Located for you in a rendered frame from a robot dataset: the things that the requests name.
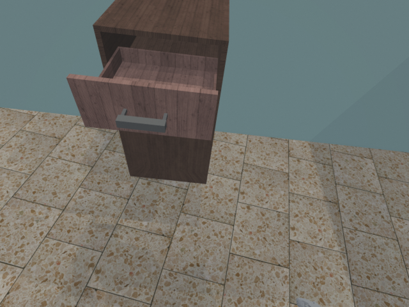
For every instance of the handle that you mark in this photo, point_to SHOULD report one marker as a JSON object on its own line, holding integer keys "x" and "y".
{"x": 140, "y": 123}

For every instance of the drawer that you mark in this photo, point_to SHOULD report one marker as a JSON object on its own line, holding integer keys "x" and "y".
{"x": 148, "y": 84}

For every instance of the cabinet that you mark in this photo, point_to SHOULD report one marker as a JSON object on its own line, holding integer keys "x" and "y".
{"x": 194, "y": 27}

